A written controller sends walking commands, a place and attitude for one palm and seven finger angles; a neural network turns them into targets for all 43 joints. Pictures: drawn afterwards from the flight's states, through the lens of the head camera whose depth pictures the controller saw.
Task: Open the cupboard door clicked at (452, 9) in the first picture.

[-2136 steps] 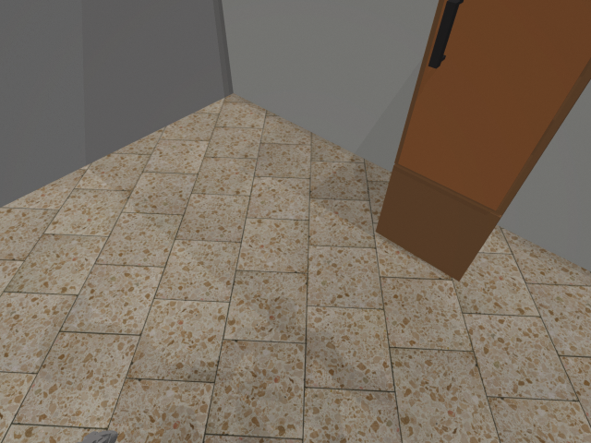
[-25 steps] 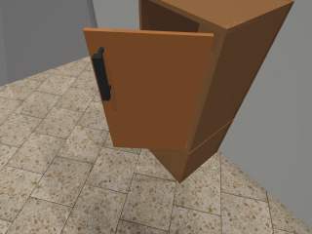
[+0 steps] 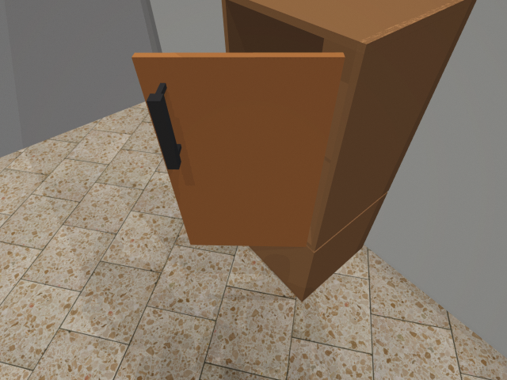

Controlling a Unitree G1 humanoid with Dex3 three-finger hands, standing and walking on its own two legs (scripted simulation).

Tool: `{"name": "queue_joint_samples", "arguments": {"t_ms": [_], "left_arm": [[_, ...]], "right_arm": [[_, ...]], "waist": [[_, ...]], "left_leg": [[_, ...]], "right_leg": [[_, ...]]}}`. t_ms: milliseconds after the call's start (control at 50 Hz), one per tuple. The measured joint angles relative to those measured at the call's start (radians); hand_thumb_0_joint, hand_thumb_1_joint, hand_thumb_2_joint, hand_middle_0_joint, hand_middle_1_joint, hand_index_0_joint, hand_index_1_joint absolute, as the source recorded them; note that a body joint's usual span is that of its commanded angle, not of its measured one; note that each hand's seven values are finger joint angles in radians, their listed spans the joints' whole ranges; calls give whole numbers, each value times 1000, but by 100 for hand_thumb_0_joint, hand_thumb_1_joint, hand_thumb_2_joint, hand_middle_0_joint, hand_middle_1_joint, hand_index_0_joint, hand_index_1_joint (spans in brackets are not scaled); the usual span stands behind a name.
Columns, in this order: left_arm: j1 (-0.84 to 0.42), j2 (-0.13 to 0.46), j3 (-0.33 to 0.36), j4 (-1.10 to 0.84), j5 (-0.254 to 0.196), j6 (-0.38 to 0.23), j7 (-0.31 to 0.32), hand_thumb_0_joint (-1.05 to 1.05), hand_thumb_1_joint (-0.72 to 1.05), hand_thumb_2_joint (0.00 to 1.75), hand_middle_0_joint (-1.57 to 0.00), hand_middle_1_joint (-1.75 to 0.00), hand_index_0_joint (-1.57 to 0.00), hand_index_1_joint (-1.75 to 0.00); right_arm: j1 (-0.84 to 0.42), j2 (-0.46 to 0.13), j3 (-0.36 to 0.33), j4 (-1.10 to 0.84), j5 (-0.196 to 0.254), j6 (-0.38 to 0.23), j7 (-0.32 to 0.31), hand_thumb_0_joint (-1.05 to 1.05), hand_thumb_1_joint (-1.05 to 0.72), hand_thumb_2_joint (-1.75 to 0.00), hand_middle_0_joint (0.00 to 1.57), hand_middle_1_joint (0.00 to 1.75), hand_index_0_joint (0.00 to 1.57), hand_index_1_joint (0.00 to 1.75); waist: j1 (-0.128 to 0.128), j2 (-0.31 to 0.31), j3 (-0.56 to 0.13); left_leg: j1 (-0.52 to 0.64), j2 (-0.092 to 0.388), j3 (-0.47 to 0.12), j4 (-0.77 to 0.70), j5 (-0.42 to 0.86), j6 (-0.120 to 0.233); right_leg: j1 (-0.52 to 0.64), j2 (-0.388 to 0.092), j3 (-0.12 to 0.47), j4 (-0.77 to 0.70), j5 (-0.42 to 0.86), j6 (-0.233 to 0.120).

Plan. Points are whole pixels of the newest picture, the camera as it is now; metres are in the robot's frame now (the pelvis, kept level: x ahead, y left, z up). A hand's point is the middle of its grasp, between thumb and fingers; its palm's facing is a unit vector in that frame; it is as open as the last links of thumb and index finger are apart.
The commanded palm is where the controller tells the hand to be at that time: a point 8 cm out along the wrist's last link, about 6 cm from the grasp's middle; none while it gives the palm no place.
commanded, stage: look again from close up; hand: left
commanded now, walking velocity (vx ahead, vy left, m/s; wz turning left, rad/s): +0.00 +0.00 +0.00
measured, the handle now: (168, 127) +0.53 +0.20 +0.12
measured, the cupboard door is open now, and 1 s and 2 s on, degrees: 49 49 49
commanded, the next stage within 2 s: raise the hand with hooked fingers in 0.12 s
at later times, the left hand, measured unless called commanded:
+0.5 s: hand (145, 333) +0.19 +0.18 +0.01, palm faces +0.08 -0.99 -0.06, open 7.9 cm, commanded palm +0.12 +0.24 -0.03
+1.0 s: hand (116, 318) +0.20 +0.22 +0.03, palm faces +0.03 -1.00 -0.07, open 10.7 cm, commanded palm +0.16 +0.26 +0.04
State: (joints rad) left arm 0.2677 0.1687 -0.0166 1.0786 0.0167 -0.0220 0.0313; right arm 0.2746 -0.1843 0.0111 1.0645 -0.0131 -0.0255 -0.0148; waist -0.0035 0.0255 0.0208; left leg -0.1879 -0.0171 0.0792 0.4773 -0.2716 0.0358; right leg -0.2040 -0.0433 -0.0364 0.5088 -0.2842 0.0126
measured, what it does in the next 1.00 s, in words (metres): stands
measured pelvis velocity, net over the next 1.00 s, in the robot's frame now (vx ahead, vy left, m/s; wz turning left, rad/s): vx -0.02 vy -0.03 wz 0.03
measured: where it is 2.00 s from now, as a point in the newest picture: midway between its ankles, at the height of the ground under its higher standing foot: outside the picture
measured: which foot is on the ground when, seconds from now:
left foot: down 0.00-1.00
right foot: down 0.00-1.00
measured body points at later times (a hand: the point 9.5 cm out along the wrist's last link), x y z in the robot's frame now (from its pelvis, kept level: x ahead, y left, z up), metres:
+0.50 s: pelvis -0.02 -0.02 -0.04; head +0.00 -0.02 +0.41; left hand +0.18 +0.23 +0.01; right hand +0.17 -0.27 -0.10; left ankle -0.01 +0.09 -0.74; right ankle -0.01 -0.13 -0.74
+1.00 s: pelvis -0.02 -0.03 -0.04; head +0.01 -0.03 +0.41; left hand +0.19 +0.27 +0.03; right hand +0.13 -0.25 -0.13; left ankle -0.01 +0.09 -0.74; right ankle -0.01 -0.13 -0.74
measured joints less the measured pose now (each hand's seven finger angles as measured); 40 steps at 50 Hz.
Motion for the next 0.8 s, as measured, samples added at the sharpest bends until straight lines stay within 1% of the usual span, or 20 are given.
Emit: {"name": "queue_joint_samples", "arguments": {"t_ms": [220, 240, 260, 280, 300, 320, 360, 380, 420, 440, 480, 500, 520, 540, 560, 600, 660, 720, 760, 800], "left_arm": [[-23, 11, -1, 0, 0, 3, -5, 0, 91, 90, -20, -30, -20, -30], [-23, 9, -2, 0, 2, -1, 3, 0, 91, 90, -20, -30, -20, -30], [24, 5, 27, -153, -36, 59, 0, 1, 91, 90, -20, -30, -20, -30], [82, 4, 50, -343, -60, 72, 3, 1, 90, 90, -20, -30, -20, -30], [135, 5, 57, -513, -84, 52, 19, 1, 90, 90, -20, -31, -20, -30], [167, 4, 62, -649, -108, 27, 32, 1, 90, 89, -20, -31, -20, -31], [168, -6, 85, -824, -147, -46, 26, 2, 88, 89, -20, -32, -21, -32], [151, -9, 104, -870, -163, -102, 8, 1, 87, 88, -20, -33, -21, -33], [113, -8, 146, -907, -194, -238, -57, 1, 84, 87, -20, -35, -21, -34], [98, -3, 164, -910, -211, -311, -101, 1, 82, 86, -20, -36, -21, -35], [79, 13, 192, -900, -242, -449, -212, 1, 79, 85, -20, -38, -21, -38], [74, 24, 204, -889, -254, -502, -273, 0, 77, 84, -21, -39, -21, -39], [75, 35, 213, -882, -268, -529, -329, 0, 75, 83, -21, -41, -21, -40], [81, 45, 220, -880, -284, -532, -375, 0, 73, 82, -21, -42, -21, -42], [91, 52, 225, -881, -302, -517, -411, 0, 70, 81, -21, -43, -22, -43], [116, 60, 239, -890, -331, -464, -445, 0, 66, 79, -22, -46, -22, -46], [150, 61, 259, -938, -342, -405, -424, 1, 59, 76, -22, -51, -23, -50], [153, 69, 266, -1001, -334, -401, -395, 1, 52, 74, -23, -55, -23, -55], [123, 83, 266, -1023, -329, -401, -399, 1, 47, 72, -23, -58, -23, -58], [78, 102, 267, -1022, -330, -382, -417, 1, 42, 70, -23, -61, -23, -61]], "right_arm": [[-38, 0, 3, 27, 1, -2, 2, 0, -91, -90, 20, 30, 20, 30], [-40, -2, 3, 22, 4, 1, 3, 0, -91, -90, 20, 30, 20, 30], [-26, -3, 2, -19, 17, -6, 1, 0, -91, -90, 20, 30, 20, 30], [0, -3, 3, -66, 25, -44, -12, 0, -91, -90, 20, 30, 20, 30], [21, -3, 1, -106, 33, -92, -25, 1, -91, -90, 20, 30, 20, 30], [34, -6, -4, -139, 40, -134, -33, 1, -91, -90, 20, 30, 20, 30], [34, -20, -18, -209, 38, -190, -37, 1, -91, -90, 20, 30, 20, 30], [23, -28, -25, -240, 33, -207, -35, 1, -91, -90, 20, 30, 20, 30], [-13, -41, -37, -302, 26, -227, -23, 1, -91, -90, 20, 30, 20, 30], [-34, -45, -43, -333, 24, -234, -15, 1, -91, -90, 20, 30, 20, 30], [-74, -55, -53, -393, 23, -246, 2, 1, -91, -90, 20, 30, 20, 30], [-92, -61, -59, -423, 26, -251, 8, 1, -91, -90, 20, 30, 20, 30], [-107, -68, -63, -454, 32, -252, 10, 1, -91, -90, 20, 30, 20, 30], [-118, -77, -66, -483, 38, -250, 10, 1, -90, -90, 20, 30, 20, 30], [-125, -85, -67, -510, 45, -248, 5, 1, -91, -90, 20, 30, 20, 30], [-129, -98, -68, -552, 56, -242, -10, 1, -91, -90, 20, 30, 20, 30], [-117, -103, -63, -577, 58, -241, -31, 1, -91, -90, 20, 30, 20, 30], [-98, -93, -42, -561, 54, -243, -45, 1, -91, -90, 20, 30, 20, 30], [-88, -81, -21, -537, 53, -243, -50, 1, -91, -90, 20, 30, 20, 30], [-80, -67, 0, -511, 55, -241, -54, 1, -90, -90, 20, 30, 20, 30]], "waist": [[5, -23, 12], [5, -18, 12], [3, -21, 16], [11, -30, 17], [14, -37, 8], [9, -39, -3], [-8, -26, -22], [-14, -21, -38], [-18, -17, -73], [-18, -21, -91], [-14, -32, -119], [-10, -37, -126], [-5, -41, -130], [0, -44, -132], [6, -46, -132], [20, -46, -132], [41, -39, -126], [52, -28, -114], [52, -20, -106], [46, -11, -96]], "left_leg": [[22, 8, 2, -36, 14, -9], [9, 16, -1, -20, 9, -12], [-2, 18, -3, -6, 4, -13], [-5, 15, -2, -4, 3, -13], [-11, 10, -3, -3, 4, -15], [-22, 4, -9, 5, 4, -16], [-69, 1, -30, 51, -7, -15], [-107, 2, -36, 84, -17, -15], [-196, 9, -36, 163, -42, -19], [-248, 14, -32, 209, -59, -22], [-353, 24, -27, 312, -96, -27], [-398, 29, -27, 362, -116, -27], [-437, 34, -28, 408, -133, -32], [-469, 37, -30, 447, -149, -33], [-493, 39, -34, 479, -163, -36], [-527, 42, -46, 525, -181, -38], [-546, 51, -72, 563, -199, -45], [-544, 57, -99, 572, -203, -50], [-541, 59, -113, 570, -201, -51], [-533, 61, -120, 558, -193, -53]], "right_leg": [[18, 10, 1, -32, 13, -7], [15, 17, -2, -35, 16, -8], [8, 19, -4, -29, 16, -9], [-1, 15, -3, -15, 11, -11], [-14, 9, -3, 3, 2, -13], [-25, 3, -9, 20, -8, -14], [-57, -4, -30, 54, -24, -13], [-90, -4, -36, 80, -32, -14], [-178, -1, -36, 153, -53, -20], [-232, 1, -32, 201, -69, -23], [-341, 6, -25, 306, -105, -31], [-387, 8, -24, 355, -123, -33], [-426, 11, -24, 400, -140, -37], [-457, 12, -25, 438, -156, -40], [-480, 13, -28, 468, -170, -42], [-507, 15, -38, 508, -189, -48], [-507, 23, -63, 523, -203, -55], [-486, 31, -89, 509, -202, -59], [-473, 35, -102, 494, -196, -60], [-459, 39, -109, 475, -186, -61]]}}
